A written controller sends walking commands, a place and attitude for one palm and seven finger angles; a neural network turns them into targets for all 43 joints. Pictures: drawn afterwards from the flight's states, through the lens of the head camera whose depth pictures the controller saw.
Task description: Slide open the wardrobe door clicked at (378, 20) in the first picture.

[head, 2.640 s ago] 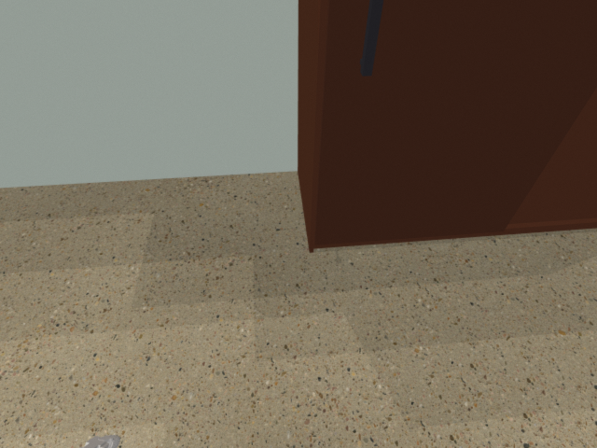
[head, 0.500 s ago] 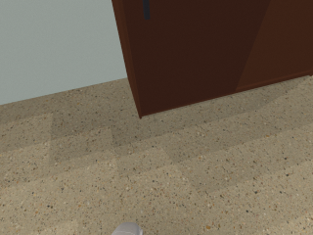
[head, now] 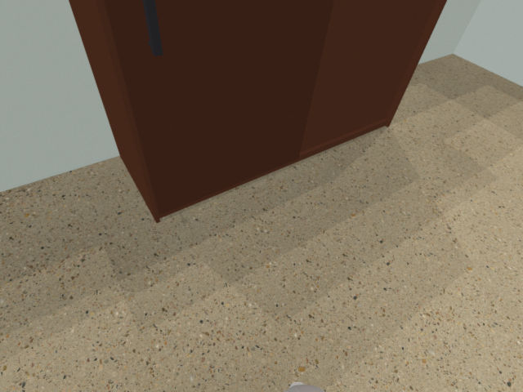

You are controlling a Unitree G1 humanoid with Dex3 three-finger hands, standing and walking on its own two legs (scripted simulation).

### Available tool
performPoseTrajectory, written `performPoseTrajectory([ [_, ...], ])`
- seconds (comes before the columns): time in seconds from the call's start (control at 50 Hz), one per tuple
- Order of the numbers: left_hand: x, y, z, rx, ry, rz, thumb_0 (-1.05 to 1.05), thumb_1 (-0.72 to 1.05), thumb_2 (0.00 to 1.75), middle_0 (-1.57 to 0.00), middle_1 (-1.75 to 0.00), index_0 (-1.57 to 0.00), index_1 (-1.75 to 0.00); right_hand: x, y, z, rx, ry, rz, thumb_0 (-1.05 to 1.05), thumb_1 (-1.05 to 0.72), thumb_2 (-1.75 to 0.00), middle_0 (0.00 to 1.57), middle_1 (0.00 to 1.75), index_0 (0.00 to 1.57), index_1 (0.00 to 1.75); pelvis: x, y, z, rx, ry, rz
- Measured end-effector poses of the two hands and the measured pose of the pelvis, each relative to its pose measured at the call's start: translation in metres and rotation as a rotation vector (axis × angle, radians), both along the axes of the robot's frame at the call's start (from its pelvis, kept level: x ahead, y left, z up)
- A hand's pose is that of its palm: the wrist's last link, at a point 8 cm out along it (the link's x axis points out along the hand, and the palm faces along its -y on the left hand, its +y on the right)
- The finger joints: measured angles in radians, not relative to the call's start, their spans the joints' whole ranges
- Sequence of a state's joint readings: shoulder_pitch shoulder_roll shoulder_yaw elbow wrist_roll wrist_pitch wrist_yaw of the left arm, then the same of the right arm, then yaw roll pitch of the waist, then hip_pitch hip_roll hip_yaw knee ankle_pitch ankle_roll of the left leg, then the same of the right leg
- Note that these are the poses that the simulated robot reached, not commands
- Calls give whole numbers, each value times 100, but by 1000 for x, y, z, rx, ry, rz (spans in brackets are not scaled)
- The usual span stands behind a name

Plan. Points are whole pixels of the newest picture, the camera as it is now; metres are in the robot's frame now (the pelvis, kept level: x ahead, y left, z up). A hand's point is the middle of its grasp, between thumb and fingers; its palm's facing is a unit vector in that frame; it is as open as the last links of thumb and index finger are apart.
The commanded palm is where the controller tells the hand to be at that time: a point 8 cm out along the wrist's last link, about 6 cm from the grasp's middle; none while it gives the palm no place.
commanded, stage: walk to a spot facing it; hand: left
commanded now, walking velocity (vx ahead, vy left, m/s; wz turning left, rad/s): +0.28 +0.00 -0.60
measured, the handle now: out of the picture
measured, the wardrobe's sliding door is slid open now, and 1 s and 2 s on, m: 0.00 0.00 0.00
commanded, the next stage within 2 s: turn to face it in 1.12 s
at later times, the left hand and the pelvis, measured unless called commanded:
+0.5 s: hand (249, 320) +0.29 +0.04 -0.18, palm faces -0.35 -0.92 -0.18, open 7.4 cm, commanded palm none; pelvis +0.11 -0.09 -0.02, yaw -18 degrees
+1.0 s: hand (242, 272) +0.40 +0.06 -0.18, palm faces -0.37 -0.92 -0.13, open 7.4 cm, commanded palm none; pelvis +0.33 -0.10 +0.00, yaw -28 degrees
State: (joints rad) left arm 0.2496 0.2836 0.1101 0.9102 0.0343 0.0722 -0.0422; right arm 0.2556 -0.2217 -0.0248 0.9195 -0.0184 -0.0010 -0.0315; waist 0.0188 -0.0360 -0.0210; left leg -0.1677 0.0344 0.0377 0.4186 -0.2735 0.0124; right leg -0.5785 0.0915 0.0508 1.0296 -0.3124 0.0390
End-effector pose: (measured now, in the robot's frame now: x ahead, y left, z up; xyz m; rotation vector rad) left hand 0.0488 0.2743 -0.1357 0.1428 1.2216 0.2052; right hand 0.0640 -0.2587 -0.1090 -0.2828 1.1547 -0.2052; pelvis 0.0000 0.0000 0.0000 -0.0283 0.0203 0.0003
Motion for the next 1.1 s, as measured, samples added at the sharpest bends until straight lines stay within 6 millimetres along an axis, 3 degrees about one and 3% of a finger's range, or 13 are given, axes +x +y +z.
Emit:
performPoseTrajectory([
  [0.1,33,-3,2,-8,-1,-95,1,91,90,-20,-30,-19,-30,-45,1,-2,7,61,-112,0,-90,-90,20,30,20,30,13,1,2,-7,-2,-82],
  [0.18,72,-26,-3,-26,24,-191,1,91,90,-20,-30,-19,-30,-84,5,-8,37,131,-224,0,-90,-90,20,30,20,30,27,-7,0,0,-3,-149],
  [0.24,113,-56,-7,-45,24,-279,1,91,90,-20,-30,-19,-30,-114,9,-14,70,213,-313,0,-90,-90,20,30,20,30,41,-19,-3,4,-2,-198],
  [0.32,180,-112,-12,-63,-22,-406,1,91,90,-20,-30,-19,-30,-148,10,-23,123,337,-431,0,-90,-90,20,30,20,30,63,-43,-12,9,3,-258],
  [0.4,240,-165,-19,-69,-149,-474,1,91,90,-20,-30,-19,-30,-160,1,-39,177,444,-499,0,-90,-90,20,30,20,30,85,-72,-30,12,-4,-284],
  [0.46,254,-183,-14,-71,-168,-474,0,91,89,-20,-30,-20,-30,-128,-18,-41,173,412,-507,1,-91,-90,20,30,20,30,101,-83,-25,6,-19,-304],
  [0.54,253,-189,-11,-59,-92,-476,0,91,89,-20,-30,-20,-30,-51,-50,-37,141,232,-487,1,-91,-90,20,30,19,30,127,-92,-14,3,-20,-333],
  [0.7,270,-156,-20,-27,9,-408,-1,93,89,-21,-30,-20,-30,110,-82,-21,106,-52,-389,0,-91,-90,20,30,19,30,195,-98,-11,-26,-26,-370],
  [0.76,278,-143,-34,-35,66,-379,0,92,89,-20,-30,-20,-30,161,-85,-19,77,-111,-358,0,-91,-90,20,30,19,30,229,-94,-19,-40,-33,-379],
  [0.8,286,-136,-43,-35,116,-374,0,92,89,-20,-30,-20,-30,184,-84,-19,56,-141,-354,0,-91,-90,20,30,20,30,248,-92,-23,-24,-44,-399],
  [0.84,297,-135,-42,-34,159,-387,0,92,89,-20,-30,-20,-30,194,-81,-16,49,-146,-377,0,-91,-90,20,30,20,30,265,-90,-20,-23,-48,-421],
  [0.9,323,-141,-32,-47,176,-407,1,92,89,-20,-30,-19,-30,193,-69,-13,62,-94,-433,0,-91,-90,20,30,20,30,290,-92,-10,-19,-46,-443],
  [1.1,423,-197,-22,-83,177,-495,0,91,90,-20,-30,-19,-30,156,-39,-14,125,167,-651,-1,-93,-90,20,30,20,30,361,-116,1,-6,-32,-538],
])
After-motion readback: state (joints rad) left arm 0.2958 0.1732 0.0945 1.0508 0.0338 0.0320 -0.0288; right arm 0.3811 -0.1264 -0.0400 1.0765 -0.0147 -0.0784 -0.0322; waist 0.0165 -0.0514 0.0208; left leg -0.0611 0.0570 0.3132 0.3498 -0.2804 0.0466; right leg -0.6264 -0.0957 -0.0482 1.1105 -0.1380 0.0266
